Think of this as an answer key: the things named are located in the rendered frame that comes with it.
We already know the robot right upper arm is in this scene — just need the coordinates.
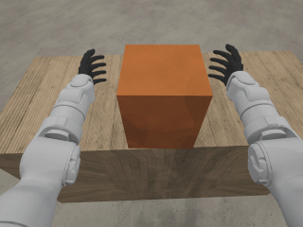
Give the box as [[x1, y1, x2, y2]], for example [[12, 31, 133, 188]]
[[247, 137, 303, 227]]

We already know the carton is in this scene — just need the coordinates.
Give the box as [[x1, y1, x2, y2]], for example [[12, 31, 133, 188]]
[[116, 44, 213, 149]]

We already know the robot left forearm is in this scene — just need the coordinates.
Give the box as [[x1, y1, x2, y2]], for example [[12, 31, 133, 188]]
[[19, 74, 96, 178]]

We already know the robot right forearm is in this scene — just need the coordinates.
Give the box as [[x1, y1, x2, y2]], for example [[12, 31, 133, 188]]
[[225, 71, 303, 146]]

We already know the right robot hand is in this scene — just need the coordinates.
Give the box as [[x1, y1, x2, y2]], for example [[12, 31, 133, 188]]
[[208, 44, 243, 86]]

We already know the left robot hand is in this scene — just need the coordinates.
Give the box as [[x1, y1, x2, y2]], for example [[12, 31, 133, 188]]
[[78, 48, 107, 85]]

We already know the pedestal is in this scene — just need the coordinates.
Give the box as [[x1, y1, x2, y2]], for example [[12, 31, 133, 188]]
[[0, 50, 303, 203]]

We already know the robot left upper arm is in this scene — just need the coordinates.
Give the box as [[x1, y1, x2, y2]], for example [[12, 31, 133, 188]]
[[0, 136, 81, 227]]

